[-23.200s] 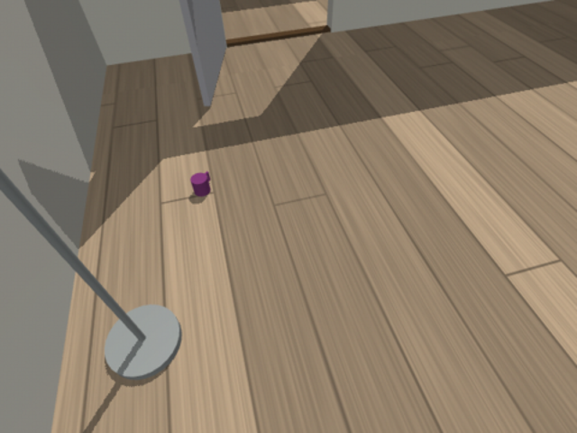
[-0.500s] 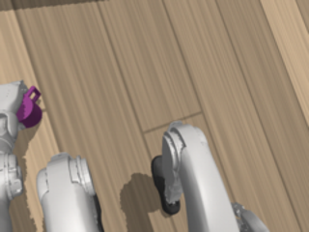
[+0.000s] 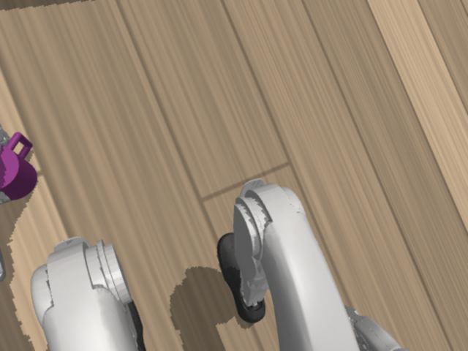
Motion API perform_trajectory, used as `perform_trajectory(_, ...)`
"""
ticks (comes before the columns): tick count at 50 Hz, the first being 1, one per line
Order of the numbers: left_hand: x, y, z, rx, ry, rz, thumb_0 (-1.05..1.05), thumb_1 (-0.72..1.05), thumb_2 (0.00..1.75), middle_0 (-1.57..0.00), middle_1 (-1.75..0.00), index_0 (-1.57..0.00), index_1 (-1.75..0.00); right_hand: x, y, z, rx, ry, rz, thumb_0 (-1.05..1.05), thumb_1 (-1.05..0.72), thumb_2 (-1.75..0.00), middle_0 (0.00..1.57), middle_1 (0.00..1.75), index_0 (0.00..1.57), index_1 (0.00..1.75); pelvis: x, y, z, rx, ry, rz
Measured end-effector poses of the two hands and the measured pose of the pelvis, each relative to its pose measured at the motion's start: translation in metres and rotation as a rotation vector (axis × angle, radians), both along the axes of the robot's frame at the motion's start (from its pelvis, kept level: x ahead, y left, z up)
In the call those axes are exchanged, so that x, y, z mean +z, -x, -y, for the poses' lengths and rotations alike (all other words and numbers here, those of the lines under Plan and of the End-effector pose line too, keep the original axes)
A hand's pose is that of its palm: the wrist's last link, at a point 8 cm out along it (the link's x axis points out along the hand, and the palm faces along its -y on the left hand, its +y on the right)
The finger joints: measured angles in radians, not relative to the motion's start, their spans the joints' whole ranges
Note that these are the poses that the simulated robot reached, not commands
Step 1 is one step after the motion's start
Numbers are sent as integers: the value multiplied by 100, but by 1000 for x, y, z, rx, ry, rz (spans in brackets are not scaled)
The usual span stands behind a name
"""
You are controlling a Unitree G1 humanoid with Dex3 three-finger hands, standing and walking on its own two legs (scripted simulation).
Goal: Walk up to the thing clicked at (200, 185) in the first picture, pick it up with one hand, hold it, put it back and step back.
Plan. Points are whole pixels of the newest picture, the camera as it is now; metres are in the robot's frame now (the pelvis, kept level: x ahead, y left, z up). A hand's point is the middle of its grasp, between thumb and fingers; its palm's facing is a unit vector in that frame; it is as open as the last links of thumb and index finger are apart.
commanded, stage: open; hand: left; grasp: from above
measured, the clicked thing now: (7, 165) +0.47 +0.28 -0.26
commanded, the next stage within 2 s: withdraw in 1.20 s
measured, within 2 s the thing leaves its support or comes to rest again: neither
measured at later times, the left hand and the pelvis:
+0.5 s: hand out of the picture +0.45 +0.29 -0.23, palm faces -0.47 -0.09 -0.88, open 12.6 cm; pelvis +0.00 +0.00 +0.00, yaw -2 degrees
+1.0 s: hand out of the picture +0.45 +0.29 -0.23, palm faces -0.48 -0.10 -0.87, open 13.4 cm; pelvis +0.00 +0.00 +0.01, yaw -2 degrees
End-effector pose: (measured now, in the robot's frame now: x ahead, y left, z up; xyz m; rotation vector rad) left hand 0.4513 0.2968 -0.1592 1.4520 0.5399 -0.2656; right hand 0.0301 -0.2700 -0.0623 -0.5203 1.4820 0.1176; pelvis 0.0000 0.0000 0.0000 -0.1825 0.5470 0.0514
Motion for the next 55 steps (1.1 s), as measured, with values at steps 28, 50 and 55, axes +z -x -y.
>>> perform_trajectory(28, -16, -5, 1, -7, -30, 19, -1, -43, 96, -23, -109, -24, -106, 13, 19, -14, 33, -39, -26, 0, -90, -89, 20, 30, 20, 30, -2, 3, -5, -11, 31, 19)
perform_trajectory(50, -12, -5, 1, -10, -17, 13, 0, -49, 106, -11, -118, -12, -116, 15, 9, -10, 34, -47, -27, 0, -91, -90, 20, 30, 20, 30, 5, 2, -3, -10, 29, 1)
perform_trajectory(55, -11, -5, 2, -9, -18, 16, 0, -49, 106, -11, -117, -12, -115, 16, 8, -8, 33, -38, -23, 0, -91, -90, 20, 30, 20, 30, 5, 2, -3, -10, 27, 2)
